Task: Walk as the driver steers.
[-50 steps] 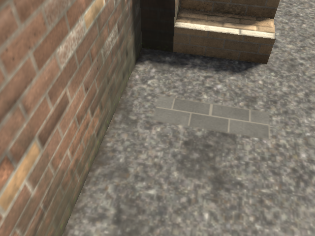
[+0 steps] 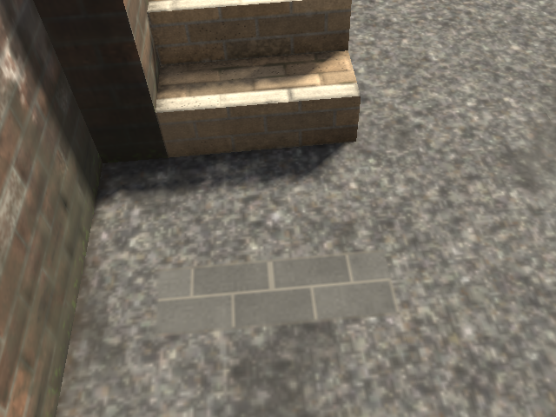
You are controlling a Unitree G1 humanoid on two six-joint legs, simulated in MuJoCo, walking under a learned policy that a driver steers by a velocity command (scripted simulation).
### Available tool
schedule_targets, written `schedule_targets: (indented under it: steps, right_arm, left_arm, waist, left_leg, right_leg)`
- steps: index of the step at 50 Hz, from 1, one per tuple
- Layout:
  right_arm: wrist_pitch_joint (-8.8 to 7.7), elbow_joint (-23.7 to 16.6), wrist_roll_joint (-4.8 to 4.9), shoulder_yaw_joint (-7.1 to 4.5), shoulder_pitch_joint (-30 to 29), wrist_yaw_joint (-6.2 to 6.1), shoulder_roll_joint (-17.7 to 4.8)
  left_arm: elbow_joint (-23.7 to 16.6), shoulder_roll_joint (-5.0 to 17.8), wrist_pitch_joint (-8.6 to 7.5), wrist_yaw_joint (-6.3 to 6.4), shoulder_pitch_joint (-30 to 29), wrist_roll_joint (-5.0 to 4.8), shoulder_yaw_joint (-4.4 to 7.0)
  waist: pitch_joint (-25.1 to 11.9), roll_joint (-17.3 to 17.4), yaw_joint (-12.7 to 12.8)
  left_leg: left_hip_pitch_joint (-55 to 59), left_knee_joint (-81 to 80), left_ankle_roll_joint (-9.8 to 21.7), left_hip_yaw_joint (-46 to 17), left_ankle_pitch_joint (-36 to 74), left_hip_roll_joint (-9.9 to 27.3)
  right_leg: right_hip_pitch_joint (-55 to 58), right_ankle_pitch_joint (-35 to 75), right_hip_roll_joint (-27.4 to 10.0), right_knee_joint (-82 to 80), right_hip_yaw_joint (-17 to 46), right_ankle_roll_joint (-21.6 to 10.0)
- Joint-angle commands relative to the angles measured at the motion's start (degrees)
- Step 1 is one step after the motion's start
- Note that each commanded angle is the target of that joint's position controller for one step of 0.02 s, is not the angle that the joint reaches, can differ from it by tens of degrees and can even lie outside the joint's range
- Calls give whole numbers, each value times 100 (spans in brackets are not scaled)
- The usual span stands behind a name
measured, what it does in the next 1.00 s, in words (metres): walks ahead, turning left: left foot, then right foot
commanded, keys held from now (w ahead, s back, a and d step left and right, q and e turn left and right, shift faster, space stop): w+e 0.06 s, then w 0.08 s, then w+q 0.86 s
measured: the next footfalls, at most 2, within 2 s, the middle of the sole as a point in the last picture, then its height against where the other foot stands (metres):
left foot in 0.28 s outside the picture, level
right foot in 0.74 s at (370, 367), level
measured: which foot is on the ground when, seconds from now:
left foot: up 0.00-0.26, down 0.28-0.74, up 0.76-1.00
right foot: down 0.00-0.30, up 0.32-0.72, down 0.74-1.00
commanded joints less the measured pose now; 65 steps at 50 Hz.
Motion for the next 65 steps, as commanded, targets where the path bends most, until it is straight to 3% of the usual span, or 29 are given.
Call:
schedule_targets:
  steps: [1,9,11,13,14,15,16,17,18,20,24,28,32,35,36,37,38,39,40,41,43,47,56,59,61,62,63,64,65]
  right_arm:
    - [3,-404,18,-61,-430,5,-415]
    - [-155,-657,169,165,-1320,125,-314]
    - [-212,-524,194,112,-834,81,-537]
    - [-302,-35,253,-8,625,-18,-858]
    - [-350,238,206,-68,1640,-89,-1013]
    - [-309,353,97,-242,2316,-111,-1632]
    - [-160,501,273,-216,2115,-30,-1166]
    - [-154,370,369,-165,1488,5,-908]
    - [-152,286,311,-108,976,11,-659]
    - [-194,426,247,-13,1052,-52,-341]
    - [-298,552,287,-87,1374,-56,-715]
    - [-225,509,246,-187,1696,20,-929]
    - [-166,487,204,-266,2001,10,-998]
    - [-138,370,181,-345,1827,-55,-1143]
    - [-172,340,203,-334,1815,-37,-1061]
    - [-233,155,291,-257,1734,-11,-747]
    - [-217,-48,472,-158,2192,-22,-282]
    - [-111,30,306,-220,2251,-70,-727]
    - [-59,79,211,-248,1918,-37,-795]
    - [-51,25,186,-232,1654,27,-659]
    - [58,-55,82,-248,1466,131,-584]
    - [201,-326,59,-221,1023,250,-464]
    - [200,-1015,68,-54,-623,404,-401]
    - [187,-1070,26,-70,-684,415,-445]
    - [137,-899,9,-154,7,349,-607]
    - [70,-655,-64,-273,781,284,-843]
    - [48,-415,-138,-453,1791,150,-1353]
    - [94,-488,-77,-557,1685,21,-1935]
    - [143,-463,73,-554,1811,-28,-1745]
  left_arm:
    - [-152,765,-37,33,549,20,115]
    - [195,683,-79,210,1153,136,-29]
    - [212,860,-127,251,939,189,-19]
    - [209,996,-157,288,608,270,4]
    - [103,968,-182,267,317,262,-12]
    - [47,495,-170,226,923,68,-87]
    - [147,688,-180,218,1152,168,-79]
    - [-50,1004,-228,157,386,305,-30]
    - [-237,938,-282,77,-149,307,-58]
    - [-438,744,-218,-32,-518,359,-107]
    - [-681,420,-23,-39,-691,325,-229]
    - [-1106,312,13,-88,-1805,246,-338]
    - [-1459,474,-52,-67,-2430,150,-336]
    - [-1384,696,-176,-8,-1837,139,-245]
    - [-1247,901,-260,54,-1285,185,-163]
    - [-1187,1351,-328,149,-407,309,-43]
    - [-1171,1846,-220,202,-128,376,92]
    - [-1131,1537,-132,179,-256,308,104]
    - [-1239,966,-133,136,-547,272,-18]
    - [-1239,720,-158,101,-779,253,-77]
    - [-1147,576,-224,105,-785,224,-118]
    - [-939,626,-366,71,-433,115,-68]
    - [-622,922,-342,98,-19,153,38]
    - [-468,1074,-272,94,104,163,68]
    - [-391,1234,-161,131,214,163,99]
    - [-485,1293,-147,148,57,184,81]
    - [-711,1103,-162,114,-16,220,9]
    - [-1055,455,-236,-25,254,134,-150]
    - [-1066,1003,-312,-75,-549,168,-57]
  waist:
    - [101,-419,86]
    - [171,-688,350]
    - [3,-773,36]
    - [-544,-834,-668]
    - [-1088,-634,-1160]
    - [-1963,908,-1065]
    - [-2167,1092,-823]
    - [-1133,504,-659]
    - [-558,85,-534]
    - [-1,-177,-308]
    - [59,-34,-109]
    - [136,318,-428]
    - [-1,273,-670]
    - [-190,286,-317]
    - [-496,42,-71]
    - [-1234,-606,296]
    - [-1749,-1786,128]
    - [-1465,-1395,-30]
    - [-865,-622,-58]
    - [-493,-428,-131]
    - [-276,-750,-271]
    - [-311,-693,-348]
    - [208,-642,-125]
    - [190,-714,-128]
    - [-303,-792,-414]
    - [-762,-681,-810]
    - [-1521,-28,-1181]
    - [-1939,1339,-739]
    - [-1724,452,-1149]
  left_leg:
    - [-368,-587,-77,196,603,-248]
    - [527,-2284,332,675,947,-817]
    - [1384,-2571,606,696,528,-1035]
    - [2559,-2967,858,517,357,-1082]
    - [3916,-2938,1105,-38,608,-578]
    - [5978,-2584,2140,-2423,1006,972]
    - [6178,-3332,2507,-3908,521,1428]
    - [5199,-3689,2292,-3436,-589,1050]
    - [4382,-3968,2139,-2849,-862,843]
    - [3336,-4298,1919,-2237,-135,416]
    - [2506,-4340,1858,-1660,1211,117]
    - [2064,-4447,1494,-1375,766,-219]
    - [2591,-4048,1253,-1693,1024,-116]
    - [2780,-3337,1051,-2035,957,-90]
    - [2623,-2559,922,-1863,945,-389]
    - [2157,-1114,756,-1316,191,-724]
    - [598,255,573,-409,-2379,-1455]
    - [-17,1035,616,-239,-2484,-999]
    - [-72,1265,621,-319,-1923,-730]
    - [28,1160,558,-284,-1511,-570]
    - [219,1001,441,-171,-1238,-374]
    - [-116,1066,319,-60,-736,-314]
    - [344,-1351,474,590,336,-306]
    - [948,-1907,740,965,-236,-626]
    - [1823,-2118,1013,1145,-758,-1087]
    - [2951,-2638,1162,955,-668,-1178]
    - [4546,-2862,1475,-399,-1654,-186]
    - [6094,-3543,2260,-3655,-2233,1363]
    - [5772,-4147,2173,-3944,-2258,1272]
  right_leg:
    - [235,2217,-1532,-486,1435,84]
    - [1021,4152,-1465,-220,1162,259]
    - [1140,5421,-1570,200,1023,394]
    - [1324,6280,-1602,1649,851,512]
    - [573,5371,-1512,2894,704,522]
    - [-1405,2004,-666,5507,273,944]
    - [-2568,-1976,-202,6368,7,918]
    - [-3066,-1405,-636,6346,264,733]
    - [-3185,-906,-903,6033,234,706]
    - [-2928,-558,-1151,5329,188,768]
    - [-2552,-496,-1184,4107,-161,1063]
    - [-2038,604,-1175,2584,-403,1132]
    - [-1776,747,-1005,1847,-353,1167]
    - [-854,208,-883,1063,-243,1046]
    - [-44,82,-1033,749,-76,896]
    - [1054,-846,-2222,476,1027,587]
    - [2202,-1591,-3512,-39,3146,-9]
    - [1793,-2134,-3601,-95,3735,-237]
    - [1217,-2001,-3263,-149,2974,-126]
    - [688,-1157,-2971,-291,2159,-14]
    - [228,18,-2574,-455,1131,181]
    - [298,1496,-2536,-570,271,102]
    - [341,1735,-2513,-770,-1073,301]
    - [630,3188,-2505,-84,-1425,391]
    - [830,4788,-2516,1270,-1630,446]
    - [388,4401,-2398,2408,-1711,488]
    - [-876,2415,-2213,4160,-1744,642]
    - [-3419,-2198,-1102,6003,-1182,934]
    - [-3941,-1707,-1227,6150,-131,862]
